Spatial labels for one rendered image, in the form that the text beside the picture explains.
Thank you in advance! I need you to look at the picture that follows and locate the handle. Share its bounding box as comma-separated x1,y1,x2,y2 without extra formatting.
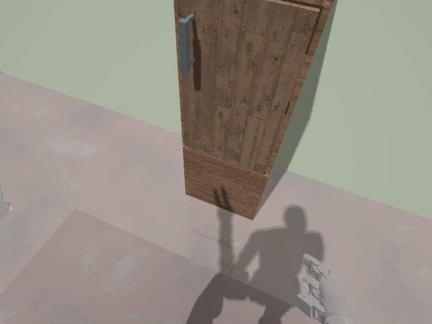
178,14,195,73

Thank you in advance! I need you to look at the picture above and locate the right robot hand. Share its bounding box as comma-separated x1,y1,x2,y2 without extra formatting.
297,254,350,324

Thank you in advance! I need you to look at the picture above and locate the cupboard door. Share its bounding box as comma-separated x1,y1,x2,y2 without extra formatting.
178,0,320,174

